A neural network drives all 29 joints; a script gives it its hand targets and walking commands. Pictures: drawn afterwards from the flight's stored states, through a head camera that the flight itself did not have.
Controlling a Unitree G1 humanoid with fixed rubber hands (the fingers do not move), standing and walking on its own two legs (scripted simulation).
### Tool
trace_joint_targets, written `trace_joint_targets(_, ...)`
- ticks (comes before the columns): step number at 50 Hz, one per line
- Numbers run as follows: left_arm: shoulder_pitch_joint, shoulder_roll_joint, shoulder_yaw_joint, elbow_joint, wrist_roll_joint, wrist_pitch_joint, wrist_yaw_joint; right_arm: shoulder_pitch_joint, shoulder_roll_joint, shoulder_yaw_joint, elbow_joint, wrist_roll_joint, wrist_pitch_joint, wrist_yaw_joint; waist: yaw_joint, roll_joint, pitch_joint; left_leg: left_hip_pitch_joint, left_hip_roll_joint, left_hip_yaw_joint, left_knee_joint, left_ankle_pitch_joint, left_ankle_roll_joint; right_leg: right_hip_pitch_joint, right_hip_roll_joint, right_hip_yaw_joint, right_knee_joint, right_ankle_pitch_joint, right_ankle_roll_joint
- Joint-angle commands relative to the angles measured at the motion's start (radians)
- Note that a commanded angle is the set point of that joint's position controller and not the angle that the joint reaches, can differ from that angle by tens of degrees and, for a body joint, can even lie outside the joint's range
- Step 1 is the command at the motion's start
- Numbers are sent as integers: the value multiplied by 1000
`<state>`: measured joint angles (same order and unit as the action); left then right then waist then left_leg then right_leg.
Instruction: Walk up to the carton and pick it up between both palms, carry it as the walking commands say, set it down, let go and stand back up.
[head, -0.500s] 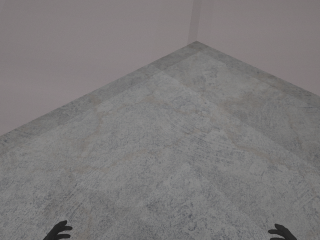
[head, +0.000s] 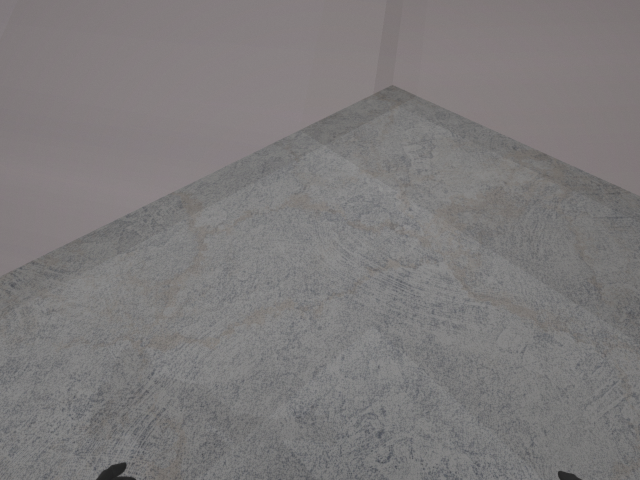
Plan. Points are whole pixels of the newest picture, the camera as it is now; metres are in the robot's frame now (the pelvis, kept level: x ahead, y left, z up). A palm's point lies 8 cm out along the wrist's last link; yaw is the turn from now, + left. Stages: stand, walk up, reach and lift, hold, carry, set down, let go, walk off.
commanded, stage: stand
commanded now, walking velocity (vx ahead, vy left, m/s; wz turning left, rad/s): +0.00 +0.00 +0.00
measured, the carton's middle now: out of the picture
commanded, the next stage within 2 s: walk up in 0.90 s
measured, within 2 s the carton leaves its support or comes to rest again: neither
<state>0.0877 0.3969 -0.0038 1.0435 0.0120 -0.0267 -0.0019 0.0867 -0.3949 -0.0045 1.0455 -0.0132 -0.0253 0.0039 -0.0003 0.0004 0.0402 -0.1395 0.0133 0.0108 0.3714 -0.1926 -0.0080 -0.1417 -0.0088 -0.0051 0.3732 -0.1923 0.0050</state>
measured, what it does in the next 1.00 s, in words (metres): stands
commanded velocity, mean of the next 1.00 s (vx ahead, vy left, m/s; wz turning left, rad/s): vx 0.00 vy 0.00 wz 0.00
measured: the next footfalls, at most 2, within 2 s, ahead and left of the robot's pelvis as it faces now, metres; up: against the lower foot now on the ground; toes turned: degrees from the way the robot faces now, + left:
right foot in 1.38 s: +0.06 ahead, -0.20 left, +0.00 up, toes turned -14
left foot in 1.68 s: +0.08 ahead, -0.04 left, +0.00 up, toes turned -24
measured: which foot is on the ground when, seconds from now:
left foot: down 0.00-1.00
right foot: down 0.00-1.00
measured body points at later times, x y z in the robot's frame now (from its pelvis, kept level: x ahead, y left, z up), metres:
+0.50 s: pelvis +0.01 +0.00 +0.00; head +0.01 +0.00 +0.45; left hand +0.11 +0.32 -0.11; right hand +0.11 -0.32 -0.11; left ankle +0.01 +0.12 -0.75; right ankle +0.01 -0.12 -0.75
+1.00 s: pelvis +0.01 +0.00 +0.00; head +0.02 +0.00 +0.45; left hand +0.12 +0.32 -0.11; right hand +0.12 -0.32 -0.11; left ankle +0.01 +0.13 -0.75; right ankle +0.01 -0.12 -0.75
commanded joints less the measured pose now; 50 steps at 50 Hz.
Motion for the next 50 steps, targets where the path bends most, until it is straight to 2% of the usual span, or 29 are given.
trace_joint_targets(1, -44, 173, 31, -39, -1, -9, 5, -44, -172, -31, -40, 1, -9, -5, 0, 0, -52, 5, 109, -93, -70, 72, 35, -2, -112, 94, -72, 75, -34)
trace_joint_targets(50, -37, 178, 35, -27, -2, -1, 9, -36, -179, -34, -24, 2, -1, -9, -2, 0, -60, 38, 117, -89, -86, 148, 32, 35, -120, 85, -87, 147, -30)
